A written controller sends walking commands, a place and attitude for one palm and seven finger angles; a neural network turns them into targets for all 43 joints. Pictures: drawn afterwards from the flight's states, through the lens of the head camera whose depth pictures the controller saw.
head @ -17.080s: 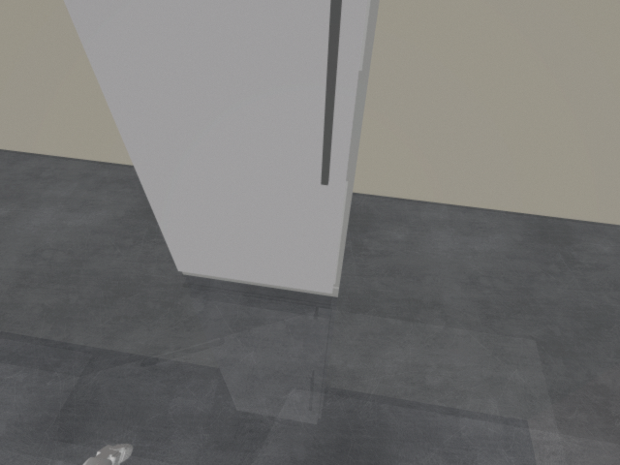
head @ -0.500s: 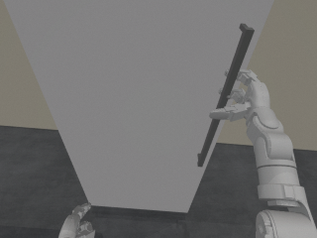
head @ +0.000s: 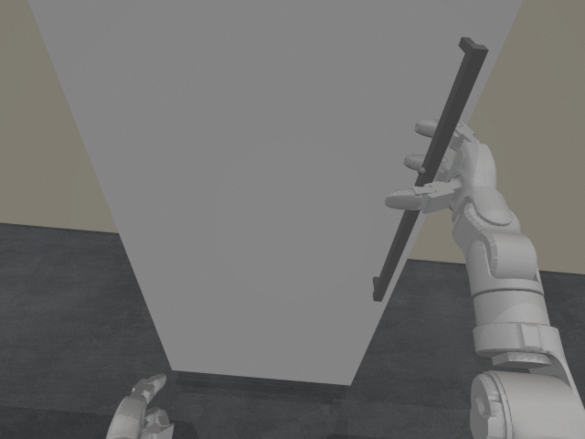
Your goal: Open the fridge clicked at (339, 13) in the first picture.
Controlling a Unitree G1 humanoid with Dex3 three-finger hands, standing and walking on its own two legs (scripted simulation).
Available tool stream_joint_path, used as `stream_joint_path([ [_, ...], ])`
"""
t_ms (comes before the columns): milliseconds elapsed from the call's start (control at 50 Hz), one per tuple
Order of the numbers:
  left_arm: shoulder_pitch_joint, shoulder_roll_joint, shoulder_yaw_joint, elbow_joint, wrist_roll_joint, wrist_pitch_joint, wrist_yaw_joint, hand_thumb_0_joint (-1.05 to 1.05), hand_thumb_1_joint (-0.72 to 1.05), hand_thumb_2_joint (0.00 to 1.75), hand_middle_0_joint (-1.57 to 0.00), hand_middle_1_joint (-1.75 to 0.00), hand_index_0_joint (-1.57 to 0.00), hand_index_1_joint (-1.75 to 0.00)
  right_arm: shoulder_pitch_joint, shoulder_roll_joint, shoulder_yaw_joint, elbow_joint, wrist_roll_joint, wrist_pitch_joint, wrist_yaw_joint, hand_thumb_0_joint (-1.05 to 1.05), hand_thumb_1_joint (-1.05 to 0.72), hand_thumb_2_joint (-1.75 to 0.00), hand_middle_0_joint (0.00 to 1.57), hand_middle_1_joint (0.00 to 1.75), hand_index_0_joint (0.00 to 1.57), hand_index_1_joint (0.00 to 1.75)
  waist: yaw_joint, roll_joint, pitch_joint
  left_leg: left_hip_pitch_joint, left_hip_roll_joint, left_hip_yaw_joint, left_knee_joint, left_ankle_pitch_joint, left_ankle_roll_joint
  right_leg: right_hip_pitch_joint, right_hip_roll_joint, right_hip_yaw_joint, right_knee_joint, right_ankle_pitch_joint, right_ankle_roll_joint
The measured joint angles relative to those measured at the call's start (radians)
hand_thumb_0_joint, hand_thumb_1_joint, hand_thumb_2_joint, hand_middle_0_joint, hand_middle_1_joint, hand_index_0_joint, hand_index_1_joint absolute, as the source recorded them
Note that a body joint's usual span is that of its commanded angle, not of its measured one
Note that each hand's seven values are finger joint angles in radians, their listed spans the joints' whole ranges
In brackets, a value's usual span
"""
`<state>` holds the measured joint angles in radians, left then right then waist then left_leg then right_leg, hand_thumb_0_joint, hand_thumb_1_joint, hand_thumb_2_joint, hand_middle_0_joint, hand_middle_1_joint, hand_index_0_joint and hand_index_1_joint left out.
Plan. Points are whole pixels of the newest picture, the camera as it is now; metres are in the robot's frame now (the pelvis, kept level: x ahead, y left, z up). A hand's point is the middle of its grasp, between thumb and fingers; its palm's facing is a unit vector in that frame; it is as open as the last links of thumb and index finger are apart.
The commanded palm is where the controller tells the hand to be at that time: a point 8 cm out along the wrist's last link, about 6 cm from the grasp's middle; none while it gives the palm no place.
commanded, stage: slide the fingers in behind the handle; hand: right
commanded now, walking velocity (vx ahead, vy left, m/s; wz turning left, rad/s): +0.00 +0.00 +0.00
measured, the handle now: (410, 202) +0.46 -0.16 +0.12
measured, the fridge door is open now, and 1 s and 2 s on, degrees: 0 0 0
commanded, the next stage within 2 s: grip the handle and tug to test in 0.26 s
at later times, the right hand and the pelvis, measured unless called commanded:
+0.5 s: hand (425, 171) +0.41 -0.14 +0.21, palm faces +0.04 +1.00 +0.00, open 13.5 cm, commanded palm +0.38 -0.19 +0.21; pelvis +0.00 -0.01 +0.00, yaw +0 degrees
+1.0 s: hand (425, 170) +0.40 -0.13 +0.22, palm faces +0.03 +1.00 +0.01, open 6.4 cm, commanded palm +0.38 -0.19 +0.21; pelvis +0.01 -0.02 +0.00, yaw +0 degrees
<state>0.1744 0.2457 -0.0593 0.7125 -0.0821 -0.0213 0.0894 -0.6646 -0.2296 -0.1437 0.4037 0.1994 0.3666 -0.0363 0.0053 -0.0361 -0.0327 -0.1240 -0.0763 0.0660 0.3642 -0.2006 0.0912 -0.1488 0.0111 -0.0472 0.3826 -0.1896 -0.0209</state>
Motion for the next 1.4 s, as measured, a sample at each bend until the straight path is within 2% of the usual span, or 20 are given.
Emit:
stream_joint_path([
  [260, 0.02, 0.012, 0.01, 0.001, -0.003, 0.003, 0.001, 0.01, 0.91, 0.9, -0.2, -0.3, -0.2, -0.3, 0.008, -0.015, -0.018, 0.007, 0.003, -0.014, 0.016, -0.02, 0.5, -0.3, 0.3, 1.2, 0.31, 1.2, 0.008, -0.001, -0.003, -0.011, -0.005, -0.008, 0.003, -0.001, -0.001, -0.012, -0.005, -0.007, 0.01, -0.007, 0.0],
  [480, 0.021, 0.01, 0.013, -0.007, -0.007, 0.0, -0.001, 0.01, 0.91, 0.9, -0.2, -0.3, -0.2, -0.3, 0.035, -0.001, -0.005, -0.041, 0.003, -0.012, 0.01, -0.02, 0.45, -0.31, 0.31, 1.21, 0.31, 1.21, 0.002, -0.002, -0.005, -0.003, 0.001, -0.01, 0.002, -0.005, -0.007, -0.004, 0.001, -0.008, 0.009, -0.012, -0.007],
  [660, 0.003, -0.004, 0.005, -0.014, -0.004, 0.002, -0.006, 0.01, 0.91, 0.9, -0.2, -0.3, -0.2, -0.3, 0.055, 0.027, 0.017, -0.085, 0.0, 0.01, -0.008, -0.01, 0.17, -0.44, 0.34, 1.24, 0.33, 1.24, -0.006, -0.005, -0.011, 0.012, 0.009, -0.009, -0.001, -0.008, -0.013, 0.013, 0.01, -0.007, 0.001, -0.013, -0.014],
  [1060, 0.001, -0.004, 0.001, -0.02, 0.001, 0.023, -0.005, 0.01, 0.91, 0.9, -0.2, -0.3, -0.2, -0.3, 0.057, 0.03, 0.015, -0.111, -0.001, 0.038, -0.014, 0.0, -0.71, -0.81, 0.4, 1.35, 0.4, 1.34, -0.003, 0.002, -0.008, 0.027, 0.011, -0.015, -0.011, -0.01, -0.017, 0.028, 0.013, -0.011, -0.011, -0.015, -0.018],
  [1140, 0.007, 0.0, 0.006, -0.015, 0.002, 0.024, -0.006, 0.01, 0.91, 0.9, -0.2, -0.3, -0.2, -0.3, 0.058, 0.038, 0.023, -0.121, -0.004, 0.043, -0.02, 0.0, -0.76, -0.84, 0.4, 1.36, 0.4, 1.36, -0.004, -0.002, -0.007, 0.027, 0.012, -0.013, -0.013, -0.01, -0.017, 0.028, 0.014, -0.009, -0.012, -0.015, -0.018],
  [1400, 0.002, -0.004, 0.003, -0.016, 0.003, 0.027, -0.006, 0.01, 0.91, 0.9, -0.2, -0.3, -0.2, -0.3, 0.059, 0.025, 0.006, -0.108, 0.0, 0.043, -0.015, 0.01, -0.76, -0.84, 0.39, 1.37, 0.4, 1.37, 0.0, -0.002, -0.011, 0.024, 0.006, -0.014, -0.013, -0.008, -0.011, 0.026, 0.008, -0.009, -0.014, -0.012, -0.011],
])
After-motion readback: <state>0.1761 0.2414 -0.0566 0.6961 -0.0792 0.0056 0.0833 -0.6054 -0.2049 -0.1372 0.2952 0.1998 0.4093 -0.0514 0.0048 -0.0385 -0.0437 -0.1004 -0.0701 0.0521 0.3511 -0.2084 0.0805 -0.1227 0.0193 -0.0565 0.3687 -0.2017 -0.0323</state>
